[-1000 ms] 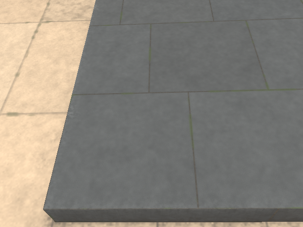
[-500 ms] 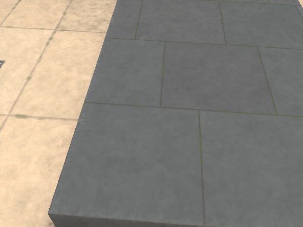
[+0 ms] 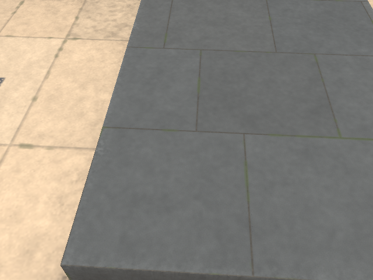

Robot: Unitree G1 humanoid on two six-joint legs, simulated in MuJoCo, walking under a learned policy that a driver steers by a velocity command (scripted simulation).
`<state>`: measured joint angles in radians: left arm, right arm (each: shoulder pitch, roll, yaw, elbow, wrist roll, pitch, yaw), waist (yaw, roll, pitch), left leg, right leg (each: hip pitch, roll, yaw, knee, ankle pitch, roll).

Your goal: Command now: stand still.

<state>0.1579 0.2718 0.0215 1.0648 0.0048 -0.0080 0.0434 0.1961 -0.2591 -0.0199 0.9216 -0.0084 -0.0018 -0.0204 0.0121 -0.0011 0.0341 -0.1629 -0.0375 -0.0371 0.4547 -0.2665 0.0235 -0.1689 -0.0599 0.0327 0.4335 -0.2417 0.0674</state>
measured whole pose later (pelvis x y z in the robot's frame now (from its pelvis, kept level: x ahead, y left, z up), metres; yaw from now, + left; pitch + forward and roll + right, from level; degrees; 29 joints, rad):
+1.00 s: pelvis +0.11 -0.03 +0.00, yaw +0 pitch +2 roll +0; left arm 0.50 0.20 0.01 1.10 -0.01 -0.08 0.02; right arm 0.08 -0.27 -0.03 0.90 0.02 -0.11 0.02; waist 0.07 0.02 0.01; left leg -0.60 0.05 0.05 0.87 -0.23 0.03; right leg 0.04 -0.01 0.03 0.23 -0.30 0.00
